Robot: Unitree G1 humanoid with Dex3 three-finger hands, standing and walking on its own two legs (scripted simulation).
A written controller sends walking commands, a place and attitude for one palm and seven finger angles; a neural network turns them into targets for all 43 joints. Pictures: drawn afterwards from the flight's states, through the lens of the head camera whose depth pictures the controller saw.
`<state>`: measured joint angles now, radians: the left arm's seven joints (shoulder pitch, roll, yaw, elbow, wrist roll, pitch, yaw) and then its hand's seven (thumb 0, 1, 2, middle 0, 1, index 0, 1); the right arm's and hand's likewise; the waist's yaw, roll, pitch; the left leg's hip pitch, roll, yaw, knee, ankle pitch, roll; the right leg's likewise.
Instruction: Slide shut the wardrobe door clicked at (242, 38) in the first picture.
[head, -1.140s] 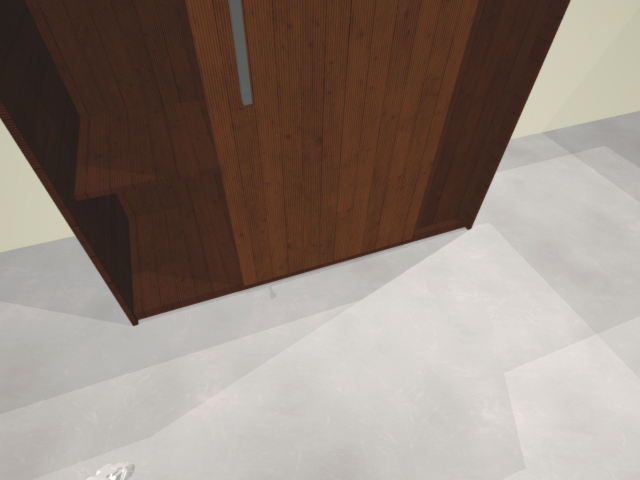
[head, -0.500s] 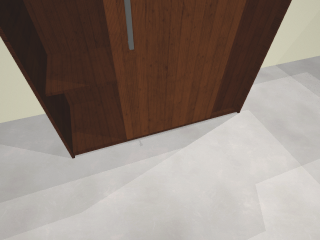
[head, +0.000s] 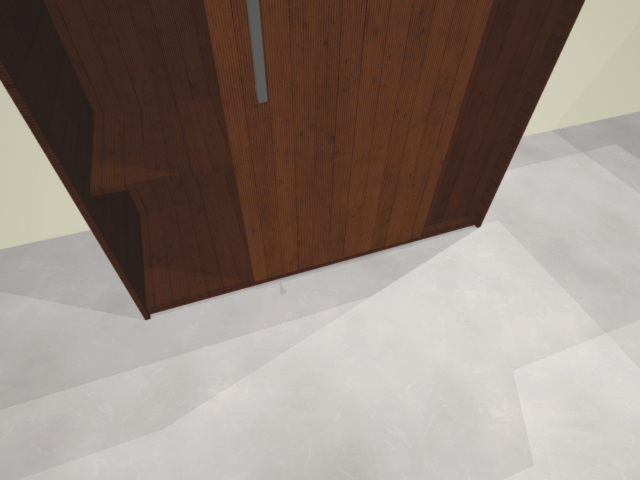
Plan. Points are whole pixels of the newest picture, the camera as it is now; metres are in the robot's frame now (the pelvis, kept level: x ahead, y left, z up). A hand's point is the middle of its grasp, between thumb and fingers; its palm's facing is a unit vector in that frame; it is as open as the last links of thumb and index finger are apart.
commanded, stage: look at it before walking up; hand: right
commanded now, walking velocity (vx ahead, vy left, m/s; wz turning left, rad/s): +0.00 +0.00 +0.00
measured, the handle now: (253, 31) +0.92 +0.21 +0.17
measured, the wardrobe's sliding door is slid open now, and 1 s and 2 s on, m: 0.39 0.39 0.39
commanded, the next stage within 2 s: turn to face it in 0.30 s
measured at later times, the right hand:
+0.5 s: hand out of the picture +0.08 -0.25 -0.16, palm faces -0.03 +0.94 -0.33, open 7.4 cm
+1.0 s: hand out of the picture +0.09 -0.20 -0.19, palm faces -0.21 +0.96 -0.20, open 7.4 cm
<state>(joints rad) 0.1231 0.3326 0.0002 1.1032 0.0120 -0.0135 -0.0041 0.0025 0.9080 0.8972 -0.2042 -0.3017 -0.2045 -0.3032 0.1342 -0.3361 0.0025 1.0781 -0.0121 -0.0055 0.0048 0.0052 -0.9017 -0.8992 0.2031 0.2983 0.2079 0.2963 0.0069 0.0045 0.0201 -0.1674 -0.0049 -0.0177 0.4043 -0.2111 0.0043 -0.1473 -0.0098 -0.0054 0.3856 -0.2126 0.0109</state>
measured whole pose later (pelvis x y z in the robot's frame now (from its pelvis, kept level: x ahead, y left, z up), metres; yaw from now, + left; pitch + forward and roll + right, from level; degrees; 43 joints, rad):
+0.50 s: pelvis +0.01 +0.00 +0.00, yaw +1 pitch -1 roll +0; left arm 0.11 0.33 0.00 1.10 0.01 -0.01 0.00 0.00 0.91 0.90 -0.20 -0.30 -0.20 -0.30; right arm 0.16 -0.34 -0.01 1.08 -0.01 0.00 0.00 0.01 -0.90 -0.90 0.20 0.30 0.21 0.30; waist -0.01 0.00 0.03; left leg -0.16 -0.02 -0.03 0.39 -0.21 0.01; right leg -0.13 -0.02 -0.02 0.38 -0.22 0.02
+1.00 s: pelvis -0.02 -0.03 -0.01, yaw +14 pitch +0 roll +0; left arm 0.23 0.19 0.04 0.96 0.01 0.00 0.03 0.00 0.91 0.90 -0.20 -0.30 -0.20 -0.30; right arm 0.20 -0.23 -0.06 0.93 -0.02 0.07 0.00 0.01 -0.90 -0.90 0.20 0.30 0.21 0.30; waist 0.01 0.05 0.05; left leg -0.46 -0.07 -0.12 0.87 -0.40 -0.02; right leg -0.26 -0.03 -0.13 0.58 -0.32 -0.03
